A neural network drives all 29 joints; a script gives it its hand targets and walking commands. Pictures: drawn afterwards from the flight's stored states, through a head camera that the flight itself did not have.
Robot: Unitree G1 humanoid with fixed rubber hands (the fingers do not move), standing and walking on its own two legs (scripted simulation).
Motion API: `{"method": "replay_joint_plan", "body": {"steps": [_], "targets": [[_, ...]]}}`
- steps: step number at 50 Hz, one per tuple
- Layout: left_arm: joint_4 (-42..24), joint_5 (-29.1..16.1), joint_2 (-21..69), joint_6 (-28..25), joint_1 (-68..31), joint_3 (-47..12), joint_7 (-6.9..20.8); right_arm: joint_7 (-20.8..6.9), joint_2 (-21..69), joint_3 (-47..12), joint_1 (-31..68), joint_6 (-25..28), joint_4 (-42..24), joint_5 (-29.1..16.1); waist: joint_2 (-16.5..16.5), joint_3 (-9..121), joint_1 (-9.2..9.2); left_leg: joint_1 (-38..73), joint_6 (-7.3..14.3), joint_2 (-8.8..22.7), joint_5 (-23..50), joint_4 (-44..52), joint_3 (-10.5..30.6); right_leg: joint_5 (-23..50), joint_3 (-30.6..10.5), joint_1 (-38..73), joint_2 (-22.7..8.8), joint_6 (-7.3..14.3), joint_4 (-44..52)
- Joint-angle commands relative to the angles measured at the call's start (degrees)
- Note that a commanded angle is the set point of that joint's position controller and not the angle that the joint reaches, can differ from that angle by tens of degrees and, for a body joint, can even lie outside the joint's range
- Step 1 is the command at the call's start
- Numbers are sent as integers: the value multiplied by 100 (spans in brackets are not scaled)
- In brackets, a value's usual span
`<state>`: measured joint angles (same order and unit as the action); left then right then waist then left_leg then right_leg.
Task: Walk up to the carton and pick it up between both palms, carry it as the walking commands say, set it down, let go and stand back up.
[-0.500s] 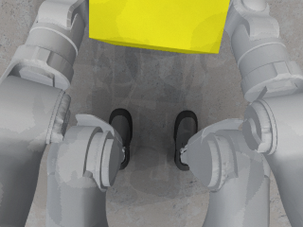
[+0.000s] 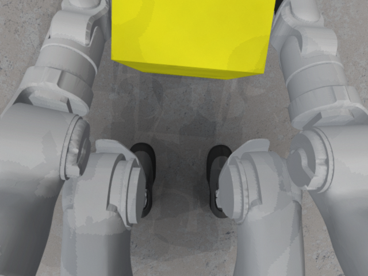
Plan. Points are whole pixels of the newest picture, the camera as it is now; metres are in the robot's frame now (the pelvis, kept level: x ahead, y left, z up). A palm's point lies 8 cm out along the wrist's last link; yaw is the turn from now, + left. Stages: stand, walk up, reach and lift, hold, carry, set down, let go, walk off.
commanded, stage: reach and lift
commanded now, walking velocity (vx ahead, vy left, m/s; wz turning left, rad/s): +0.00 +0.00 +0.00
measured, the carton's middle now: (191, 10) +0.54 -0.01 -0.22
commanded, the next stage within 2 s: none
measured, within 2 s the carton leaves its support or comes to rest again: neither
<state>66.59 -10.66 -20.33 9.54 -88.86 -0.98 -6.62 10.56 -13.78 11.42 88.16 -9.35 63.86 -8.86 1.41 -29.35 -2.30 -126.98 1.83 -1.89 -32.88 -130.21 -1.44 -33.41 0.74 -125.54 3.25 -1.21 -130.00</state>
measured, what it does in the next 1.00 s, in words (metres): rises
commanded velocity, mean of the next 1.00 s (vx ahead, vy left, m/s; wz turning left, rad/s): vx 0.00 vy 0.00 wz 0.00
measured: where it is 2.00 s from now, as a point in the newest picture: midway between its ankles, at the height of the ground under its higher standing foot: (181, 192)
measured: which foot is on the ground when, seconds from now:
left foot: down 0.00-1.00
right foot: down 0.00-1.00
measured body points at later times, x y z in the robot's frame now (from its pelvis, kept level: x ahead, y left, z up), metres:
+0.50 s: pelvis -0.01 -0.01 +0.03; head +0.36 +0.00 +0.27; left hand +0.57 +0.14 -0.12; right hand +0.56 -0.16 -0.11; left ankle +0.12 +0.10 -0.32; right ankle +0.11 -0.12 -0.32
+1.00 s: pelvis -0.02 +0.00 +0.08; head +0.35 +0.01 +0.32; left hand +0.56 +0.14 -0.07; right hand +0.54 -0.15 -0.07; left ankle +0.12 +0.10 -0.32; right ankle +0.11 -0.12 -0.32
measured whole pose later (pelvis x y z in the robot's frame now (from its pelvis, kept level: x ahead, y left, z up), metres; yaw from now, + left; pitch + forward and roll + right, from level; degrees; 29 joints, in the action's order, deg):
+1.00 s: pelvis -0.02 +0.00 +0.08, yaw +1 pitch +29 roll -1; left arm 43.3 1.1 -13.5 22.4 -84.5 13.9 -4.9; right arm 10.1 -4.6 26.8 78.4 -21.1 32.8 1.2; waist 0.3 -30.0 -1.0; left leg -114.5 0.5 -3.6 -29.3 -115.4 0.1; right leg -31.4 -0.8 -113.0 4.5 -2.0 -115.9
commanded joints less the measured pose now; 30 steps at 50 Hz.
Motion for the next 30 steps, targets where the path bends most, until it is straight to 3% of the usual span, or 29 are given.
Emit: {"method": "replay_joint_plan", "body": {"steps": [1, 2, 5, 7, 10, 17, 26, 30], "targets": [[-2567, -362, 5983, -285, -4079, -1224, 1478, -1808, 6100, -1529, 3185, 82, -1737, -421, -650, 9801, 59, 4298, -80, -508, 2372, 848, -55, 2272, 226, 3209, 465, 94, 818], [-2841, -375, 5920, -291, -4366, -1276, 1460, -1803, 6147, -1551, 3250, 3, -1809, -438, -589, 10042, -15, 4545, -93, -499, 2291, 949, -52, 2208, 281, 3308, 467, 58, 900], [-3010, -408, 6027, -241, -4251, -1317, 1386, -1774, 6358, -1678, 3188, -64, -2039, -475, -626, 10533, 79, 4956, -123, -545, 2852, 918, -85, 2597, 296, 3523, 534, 49, 950], [-3042, -322, 6119, -194, -4143, -1285, 1366, -1770, 6424, -1746, 3208, -110, -2136, -455, -662, 10651, 139, 4995, -110, -564, 2794, 972, -127, 2539, 313, 3513, 545, 12, 993], [-2951, -162, 6092, -54, -4205, -1123, 1354, -1770, 6365, -1822, 3555, -233, -2355, -435, -601, 10713, 260, 4943, -92, -542, 2423, 1087, -182, 2150, 306, 3546, 534, -9, 1122], [-2933, 34, 6195, 237, -4359, -891, 1480, -1732, 6484, -1837, 3819, -526, -2475, -195, -336, 10911, 315, 4646, -97, -538, 1815, 1361, -311, 1686, 332, 3953, 512, -31, 1426], [-3078, 194, 6527, 536, -4031, -928, 1632, -1773, 6752, -1963, 3620, -794, -2818, 5, -245, 11550, 208, 4913, -106, -574, 2145, 1613, -265, 2087, 376, 4341, 566, -66, 1662], [-3160, 235, 6642, 613, -3876, -1055, 1637, -1796, 6728, -2030, 3500, -857, -2942, 30, -397, 11672, 178, 5152, -132, -582, 2323, 1679, -222, 2165, 356, 4267, 590, -42, 1730]]}}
